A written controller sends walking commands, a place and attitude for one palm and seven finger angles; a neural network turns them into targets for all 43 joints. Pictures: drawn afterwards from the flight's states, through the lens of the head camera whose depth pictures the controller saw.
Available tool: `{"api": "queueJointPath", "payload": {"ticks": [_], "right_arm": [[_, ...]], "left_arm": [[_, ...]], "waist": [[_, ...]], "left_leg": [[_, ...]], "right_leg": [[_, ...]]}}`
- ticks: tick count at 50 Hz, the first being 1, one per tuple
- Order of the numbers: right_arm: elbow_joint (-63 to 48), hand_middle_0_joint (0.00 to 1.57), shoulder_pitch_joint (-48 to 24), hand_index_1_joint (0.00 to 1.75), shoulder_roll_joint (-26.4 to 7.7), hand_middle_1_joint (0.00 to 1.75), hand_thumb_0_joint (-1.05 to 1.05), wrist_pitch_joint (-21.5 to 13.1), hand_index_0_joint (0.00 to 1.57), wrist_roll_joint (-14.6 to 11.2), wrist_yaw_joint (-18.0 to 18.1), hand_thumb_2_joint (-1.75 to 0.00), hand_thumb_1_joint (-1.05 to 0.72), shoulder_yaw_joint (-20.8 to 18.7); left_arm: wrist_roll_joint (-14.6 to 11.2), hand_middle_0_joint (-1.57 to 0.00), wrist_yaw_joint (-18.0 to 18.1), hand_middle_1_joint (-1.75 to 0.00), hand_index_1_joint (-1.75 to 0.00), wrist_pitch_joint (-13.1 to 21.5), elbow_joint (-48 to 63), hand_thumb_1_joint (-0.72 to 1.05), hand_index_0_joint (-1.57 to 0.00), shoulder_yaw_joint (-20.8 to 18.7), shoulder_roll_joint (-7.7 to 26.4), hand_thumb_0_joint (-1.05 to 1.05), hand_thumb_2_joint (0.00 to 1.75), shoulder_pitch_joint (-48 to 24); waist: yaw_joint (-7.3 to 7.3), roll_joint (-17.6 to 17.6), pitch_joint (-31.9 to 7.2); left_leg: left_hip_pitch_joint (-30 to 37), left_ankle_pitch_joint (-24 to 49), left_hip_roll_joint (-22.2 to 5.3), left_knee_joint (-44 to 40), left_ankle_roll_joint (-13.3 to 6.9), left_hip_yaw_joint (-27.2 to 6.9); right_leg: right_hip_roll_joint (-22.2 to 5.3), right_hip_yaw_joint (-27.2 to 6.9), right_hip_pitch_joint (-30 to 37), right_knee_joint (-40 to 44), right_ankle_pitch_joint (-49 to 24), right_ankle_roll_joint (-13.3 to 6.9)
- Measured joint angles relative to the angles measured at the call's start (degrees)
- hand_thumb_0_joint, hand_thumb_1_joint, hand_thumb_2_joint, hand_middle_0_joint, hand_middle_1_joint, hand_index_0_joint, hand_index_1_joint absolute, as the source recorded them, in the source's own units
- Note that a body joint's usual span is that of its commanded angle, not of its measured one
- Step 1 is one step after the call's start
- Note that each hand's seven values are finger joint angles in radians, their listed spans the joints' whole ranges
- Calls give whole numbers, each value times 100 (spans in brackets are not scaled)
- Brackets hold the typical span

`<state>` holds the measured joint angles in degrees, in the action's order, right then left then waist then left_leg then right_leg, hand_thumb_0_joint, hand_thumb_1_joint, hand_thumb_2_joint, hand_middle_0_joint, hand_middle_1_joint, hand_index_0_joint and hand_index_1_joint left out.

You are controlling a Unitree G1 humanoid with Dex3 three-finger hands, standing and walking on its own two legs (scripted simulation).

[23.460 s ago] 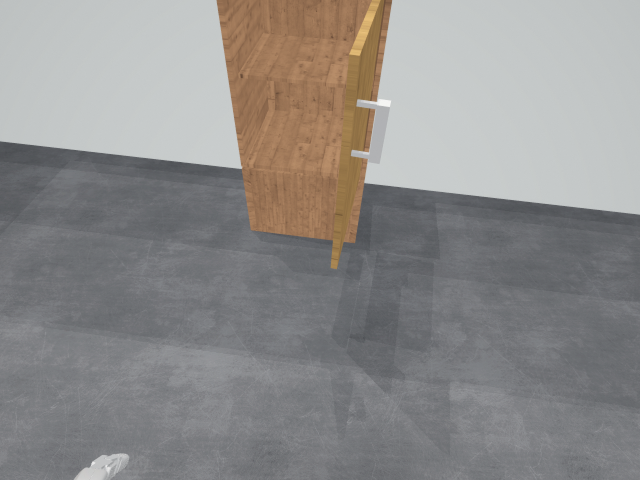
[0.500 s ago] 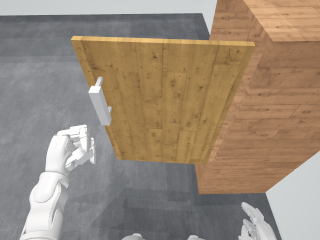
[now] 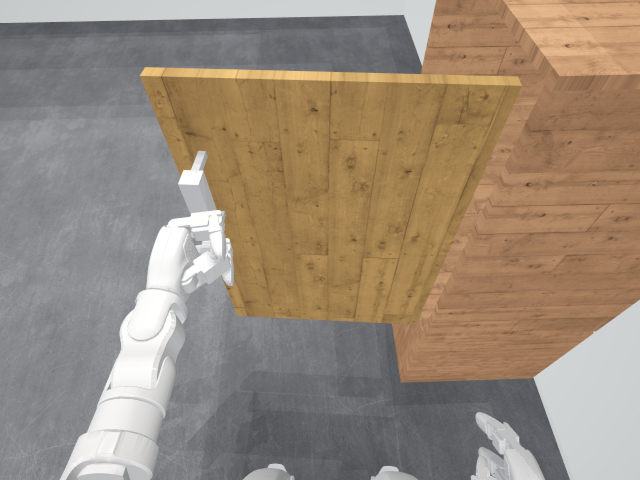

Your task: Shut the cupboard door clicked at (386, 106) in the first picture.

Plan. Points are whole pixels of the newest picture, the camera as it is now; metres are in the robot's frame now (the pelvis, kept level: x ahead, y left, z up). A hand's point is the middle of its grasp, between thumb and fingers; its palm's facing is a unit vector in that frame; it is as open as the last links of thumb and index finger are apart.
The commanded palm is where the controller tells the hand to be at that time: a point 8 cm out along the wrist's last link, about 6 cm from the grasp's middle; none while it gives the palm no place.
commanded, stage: bring the fist close to the handle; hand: left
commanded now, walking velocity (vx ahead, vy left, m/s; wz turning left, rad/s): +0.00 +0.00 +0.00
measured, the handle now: (208, 201) +0.46 +0.18 +0.07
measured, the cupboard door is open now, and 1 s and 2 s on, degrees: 85 79 68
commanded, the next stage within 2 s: push the door shut along its arc in 0.40 s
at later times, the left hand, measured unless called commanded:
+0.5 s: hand (220, 256) +0.36 +0.14 +0.08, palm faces -0.03 -1.00 -0.01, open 3.1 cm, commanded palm +0.34 +0.20 +0.08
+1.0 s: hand (229, 221) +0.42 +0.14 +0.08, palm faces -0.16 -0.99 -0.02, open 3.1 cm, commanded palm +0.41 +0.19 +0.08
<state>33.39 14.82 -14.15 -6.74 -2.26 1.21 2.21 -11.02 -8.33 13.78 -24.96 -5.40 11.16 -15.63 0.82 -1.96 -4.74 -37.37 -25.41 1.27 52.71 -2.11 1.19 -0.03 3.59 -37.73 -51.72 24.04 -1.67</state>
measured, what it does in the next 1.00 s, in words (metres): stands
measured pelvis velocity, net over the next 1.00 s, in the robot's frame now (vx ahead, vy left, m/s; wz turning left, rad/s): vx -0.01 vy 0.00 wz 0.00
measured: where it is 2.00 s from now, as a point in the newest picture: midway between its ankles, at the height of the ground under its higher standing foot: outside the picture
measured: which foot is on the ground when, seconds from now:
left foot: down 0.00-1.00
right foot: down 0.00-1.00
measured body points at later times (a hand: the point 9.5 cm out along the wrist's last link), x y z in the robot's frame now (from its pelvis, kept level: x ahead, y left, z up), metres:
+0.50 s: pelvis -0.01 -0.01 +0.00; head +0.04 -0.02 +0.45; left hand +0.36 +0.20 +0.08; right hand +0.12 -0.26 -0.10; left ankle +0.01 +0.09 -0.69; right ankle +0.02 -0.10 -0.69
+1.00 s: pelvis -0.01 +0.00 -0.01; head +0.06 +0.00 +0.44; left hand +0.42 +0.20 +0.08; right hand +0.08 -0.26 -0.12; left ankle +0.01 +0.09 -0.69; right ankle +0.02 -0.10 -0.69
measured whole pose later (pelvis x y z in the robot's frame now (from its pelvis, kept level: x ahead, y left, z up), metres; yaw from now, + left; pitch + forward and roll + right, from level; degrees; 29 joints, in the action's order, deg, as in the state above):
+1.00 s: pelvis -0.01 +0.00 -0.01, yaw +0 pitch +13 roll -1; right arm 36.8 17.8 -16.0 -4.7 -2.8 1.7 1.7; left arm -12.1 -17.3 19.4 -52.0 -10.1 17.8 -37.5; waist 3.6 -1.9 -4.9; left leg -43.4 -24.9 1.0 55.3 -2.2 1.1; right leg 0.2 3.8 -43.5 -53.7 23.2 -1.7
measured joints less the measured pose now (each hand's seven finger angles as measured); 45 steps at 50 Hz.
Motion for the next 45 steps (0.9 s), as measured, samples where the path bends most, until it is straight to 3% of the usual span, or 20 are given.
{"api": "queueJointPath", "payload": {"ticks": [6, 11, 18, 29, 35, 45], "right_arm": [[19, 20, 101, 30, 15, 30, 1, 127, 20, 19, -9, -90, -91, -6], [61, 20, 241, 30, -39, 30, 1, 195, 20, 7, -43, -90, -91, -63], [127, 20, 238, 30, -120, 30, 1, 216, 20, -40, 10, -90, -91, -106], [115, 20, 48, 30, -76, 30, 1, 173, 20, -43, 40, -90, -91, -69], [108, 20, -1, 30, -82, 30, 1, 191, 20, -65, 88, -90, -91, 7], [304, 20, 136, 30, -152, 30, 1, 155, 20, -62, 98, -90, -91, -25]], "left_arm": [[21, -130, 130, -150, -150, 138, -360, 90, -130, -246, 36, 1, 90, -247], [7, -130, 31, -150, -150, 335, -419, 90, -130, -338, 130, 1, 90, -158], [-115, -130, -145, -150, -150, 362, -607, 90, -130, -307, 164, 1, 90, -148], [-68, -130, -188, -150, -150, 508, -856, 90, -131, -354, 209, 1, 90, -415], [-85, -130, -435, -150, -150, 432, -1502, 90, -131, -409, 420, 1, 90, -918], [-105, -131, -800, -150, -150, 583, -2412, 90, -131, -442, 649, 2, 92, -1944]], "waist": [[65, 66, 11], [47, 46, -22], [27, 16, 40], [54, 51, 3], [110, 63, 66], [213, 49, 48]], "left_leg": [[15, 38, -38, -70, 22, 61], [48, 53, -60, -113, 37, 73], [46, 100, -57, -117, 53, 13], [13, 129, -60, -98, 64, 23], [-90, 148, -51, -43, 63, -26], [-548, 74, -35, 242, 28, -69]], "right_leg": [[39, -62, -33, 28, -43, -25], [63, -75, -12, 63, -63, -41], [59, -14, 17, 90, -97, -59], [61, -24, -31, 49, -118, -71], [50, 27, -99, 28, -135, -71], [26, 76, -501, -176, -90, -45]]}}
